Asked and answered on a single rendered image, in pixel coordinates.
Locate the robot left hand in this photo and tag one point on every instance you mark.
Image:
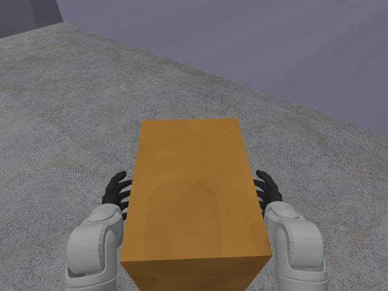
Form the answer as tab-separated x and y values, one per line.
112	192

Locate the robot left forearm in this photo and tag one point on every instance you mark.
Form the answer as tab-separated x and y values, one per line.
90	253

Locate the robot right forearm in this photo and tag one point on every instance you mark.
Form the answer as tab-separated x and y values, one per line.
300	257

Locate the carton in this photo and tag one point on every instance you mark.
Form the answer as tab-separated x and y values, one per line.
194	222

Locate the robot right hand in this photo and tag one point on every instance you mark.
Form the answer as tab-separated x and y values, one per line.
270	189

